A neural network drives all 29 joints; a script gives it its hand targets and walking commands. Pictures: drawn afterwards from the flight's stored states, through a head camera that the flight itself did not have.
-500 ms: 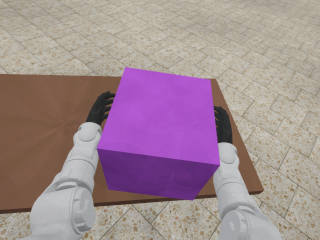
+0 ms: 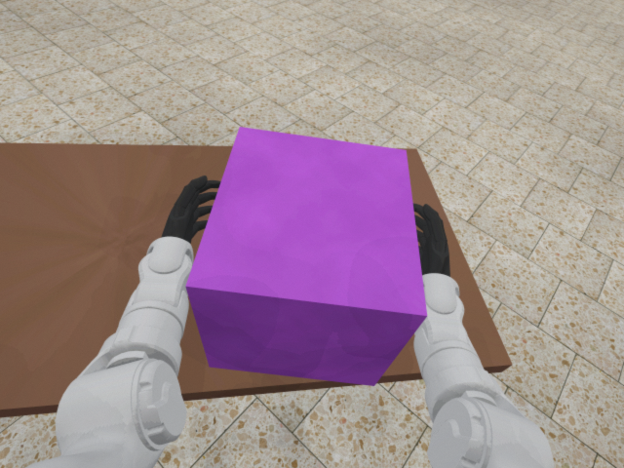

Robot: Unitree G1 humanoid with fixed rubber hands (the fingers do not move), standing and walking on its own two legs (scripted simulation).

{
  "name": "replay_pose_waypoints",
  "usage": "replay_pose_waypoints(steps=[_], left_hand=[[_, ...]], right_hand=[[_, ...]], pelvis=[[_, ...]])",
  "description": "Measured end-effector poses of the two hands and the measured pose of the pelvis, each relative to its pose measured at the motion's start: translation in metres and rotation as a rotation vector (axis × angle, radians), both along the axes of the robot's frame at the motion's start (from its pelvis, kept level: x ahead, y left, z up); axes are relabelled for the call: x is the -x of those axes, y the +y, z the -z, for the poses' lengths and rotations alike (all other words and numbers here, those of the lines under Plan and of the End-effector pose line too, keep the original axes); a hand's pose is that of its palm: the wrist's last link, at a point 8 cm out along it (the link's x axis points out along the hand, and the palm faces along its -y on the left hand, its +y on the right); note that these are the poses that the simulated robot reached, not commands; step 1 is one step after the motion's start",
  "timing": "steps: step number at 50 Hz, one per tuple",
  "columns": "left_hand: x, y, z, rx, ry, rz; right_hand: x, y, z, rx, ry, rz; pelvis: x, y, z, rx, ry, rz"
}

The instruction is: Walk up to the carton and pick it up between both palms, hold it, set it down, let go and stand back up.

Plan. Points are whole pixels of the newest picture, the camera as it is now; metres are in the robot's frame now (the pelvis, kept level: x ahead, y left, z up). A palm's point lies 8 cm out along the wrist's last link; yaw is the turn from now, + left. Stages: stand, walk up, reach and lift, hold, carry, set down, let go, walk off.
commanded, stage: set down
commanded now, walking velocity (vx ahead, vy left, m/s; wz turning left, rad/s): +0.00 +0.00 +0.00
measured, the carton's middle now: (308, 258) +0.41 -0.01 +0.02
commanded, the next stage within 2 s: none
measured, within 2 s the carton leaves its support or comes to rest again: neither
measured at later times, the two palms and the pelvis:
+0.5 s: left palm (173, 235) +0.43 +0.18 +0.03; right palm (440, 253) +0.40 -0.19 +0.05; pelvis +0.00 +0.01 -0.02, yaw +0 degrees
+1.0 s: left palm (156, 190) +0.43 +0.18 +0.13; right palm (479, 218) +0.39 -0.21 +0.14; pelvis -0.02 +0.00 -0.01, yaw +1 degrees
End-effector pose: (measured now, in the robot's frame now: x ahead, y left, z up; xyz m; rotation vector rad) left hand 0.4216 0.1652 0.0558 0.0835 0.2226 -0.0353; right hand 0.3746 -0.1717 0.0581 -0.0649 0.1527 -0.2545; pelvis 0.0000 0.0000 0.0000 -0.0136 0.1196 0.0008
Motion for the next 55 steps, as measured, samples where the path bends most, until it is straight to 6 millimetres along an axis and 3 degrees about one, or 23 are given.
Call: replay_pose_waypoints(steps=[11, 18, 25, 32, 44, 55], left_hand=[[-0.013, -0.004, 0.021, 0.021, 0.043, -0.040], [-0.018, -0.004, 0.025, 0.033, 0.041, -0.030], [-0.013, 0.016, 0.021, 0.022, 0.042, -0.056], [-0.012, 0.030, -0.003, 0.026, -0.010, -0.062], [-0.008, 0.012, -0.057, 0.023, -0.008, -0.003], [-0.007, 0.029, -0.081, 0.034, 0.016, -0.050]], right_hand=[[-0.010, -0.002, 0.028, -0.053, 0.112, 0.005], [-0.021, -0.007, 0.023, -0.047, 0.077, -0.005], [-0.027, -0.023, 0.010, -0.056, 0.049, 0.008], [-0.025, -0.036, -0.008, -0.073, 0.046, 0.007], [-0.024, -0.029, -0.060, -0.101, 0.019, -0.021], [-0.014, -0.040, -0.086, -0.088, 0.065, 0.010]], pelvis=[[-0.001, 0.004, 0.012, 0.014, 0.146, 0.004], [-0.002, 0.007, 0.018, 0.022, 0.182, 0.004], [0.000, 0.009, 0.020, 0.027, 0.170, 0.000], [0.006, 0.006, 0.020, 0.030, 0.151, -0.012], [0.013, 0.004, 0.014, 0.024, 0.074, -0.023], [0.020, -0.001, 0.010, 0.014, 0.010, -0.014]])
